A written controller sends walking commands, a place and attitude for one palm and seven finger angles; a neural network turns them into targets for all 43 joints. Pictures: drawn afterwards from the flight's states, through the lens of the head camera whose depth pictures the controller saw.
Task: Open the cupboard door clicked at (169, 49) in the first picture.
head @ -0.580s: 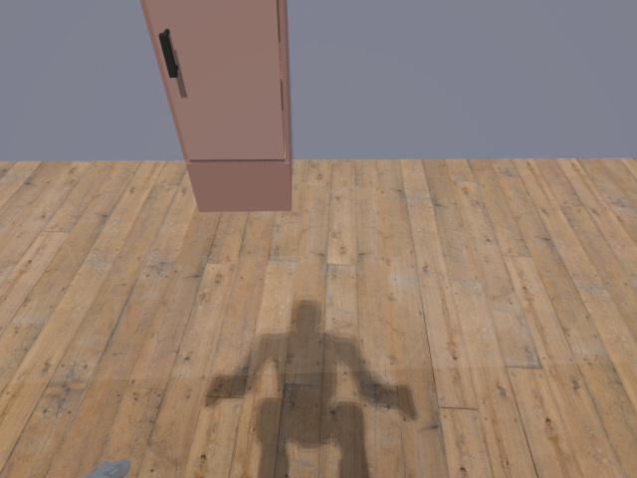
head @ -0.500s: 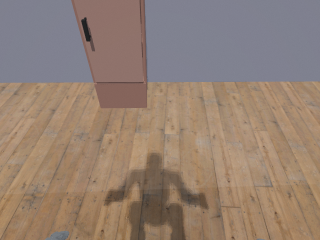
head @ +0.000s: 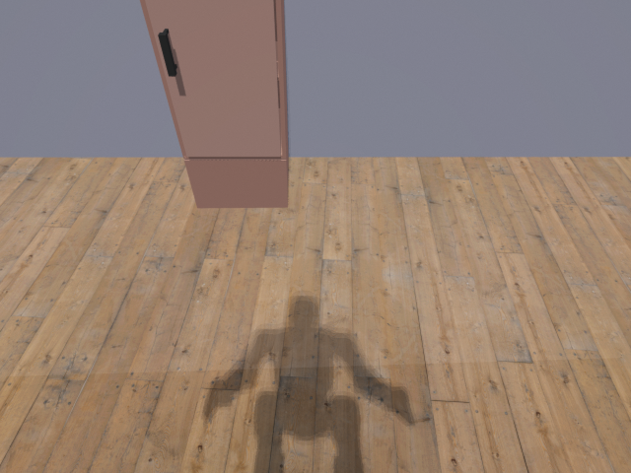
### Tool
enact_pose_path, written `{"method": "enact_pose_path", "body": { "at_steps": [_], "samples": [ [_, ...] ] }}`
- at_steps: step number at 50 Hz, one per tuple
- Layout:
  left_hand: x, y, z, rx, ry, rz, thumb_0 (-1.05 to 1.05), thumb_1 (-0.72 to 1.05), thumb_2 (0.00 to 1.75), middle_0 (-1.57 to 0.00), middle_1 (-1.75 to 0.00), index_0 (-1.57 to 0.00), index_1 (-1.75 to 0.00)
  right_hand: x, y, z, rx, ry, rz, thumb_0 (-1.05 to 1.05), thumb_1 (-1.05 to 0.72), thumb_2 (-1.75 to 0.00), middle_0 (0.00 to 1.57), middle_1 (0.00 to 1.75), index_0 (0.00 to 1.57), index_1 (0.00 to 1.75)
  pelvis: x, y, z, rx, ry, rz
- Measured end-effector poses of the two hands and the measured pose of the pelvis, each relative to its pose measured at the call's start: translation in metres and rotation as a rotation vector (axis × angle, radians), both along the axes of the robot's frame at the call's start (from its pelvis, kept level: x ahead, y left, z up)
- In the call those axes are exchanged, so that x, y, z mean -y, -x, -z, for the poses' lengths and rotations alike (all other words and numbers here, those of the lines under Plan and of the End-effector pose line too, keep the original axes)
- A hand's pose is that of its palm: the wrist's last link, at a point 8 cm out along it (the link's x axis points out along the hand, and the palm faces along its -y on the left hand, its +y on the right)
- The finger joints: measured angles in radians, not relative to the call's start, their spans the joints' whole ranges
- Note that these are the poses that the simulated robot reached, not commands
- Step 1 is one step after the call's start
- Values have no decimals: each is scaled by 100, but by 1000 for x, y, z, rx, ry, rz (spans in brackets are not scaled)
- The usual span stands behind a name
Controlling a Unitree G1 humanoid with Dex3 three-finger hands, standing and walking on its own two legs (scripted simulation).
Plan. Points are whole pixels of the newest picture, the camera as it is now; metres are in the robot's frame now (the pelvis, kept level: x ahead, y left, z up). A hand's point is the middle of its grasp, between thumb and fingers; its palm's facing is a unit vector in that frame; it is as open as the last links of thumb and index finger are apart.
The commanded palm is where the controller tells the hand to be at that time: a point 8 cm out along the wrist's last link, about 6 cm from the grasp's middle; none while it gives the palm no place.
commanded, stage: stand and wait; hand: left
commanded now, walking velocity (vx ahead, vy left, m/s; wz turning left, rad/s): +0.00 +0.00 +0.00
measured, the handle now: (169, 52) +1.28 +0.54 -0.04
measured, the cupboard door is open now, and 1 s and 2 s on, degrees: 0 0 0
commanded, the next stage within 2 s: look at it before walking up in 0.24 s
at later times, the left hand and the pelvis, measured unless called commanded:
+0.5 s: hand out of the picture +0.07 +0.24 -0.15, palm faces -0.04 -0.94 -0.33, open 7.4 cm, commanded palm none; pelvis -0.01 +0.00 +0.00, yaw +0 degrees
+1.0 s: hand out of the picture +0.06 +0.24 -0.16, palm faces -0.04 -0.94 -0.32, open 7.4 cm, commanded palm none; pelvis +0.00 -0.01 +0.00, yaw +0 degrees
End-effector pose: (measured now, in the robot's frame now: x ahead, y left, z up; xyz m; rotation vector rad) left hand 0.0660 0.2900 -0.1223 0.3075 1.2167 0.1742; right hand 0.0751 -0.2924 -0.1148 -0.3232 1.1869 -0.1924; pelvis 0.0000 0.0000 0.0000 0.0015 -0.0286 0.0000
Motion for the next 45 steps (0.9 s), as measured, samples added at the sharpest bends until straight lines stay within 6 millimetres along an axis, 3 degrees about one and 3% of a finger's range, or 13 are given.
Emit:
{"method": "enact_pose_path", "body": {
  "at_steps": [17,45],
  "samples": [
    [3,0,-5,15,-5,11,1,91,90,-20,-30,-21,-29,2,16,2,-18,-15,13,0,-90,-90,21,30,20,30,3,8,-2,3,-1,4],
    [8,8,-2,-20,1,5,1,91,90,-20,-30,-21,-29,6,16,1,-34,-9,14,0,-90,-90,21,30,20,30,7,6,-3,-2,0,6]
  ]
}}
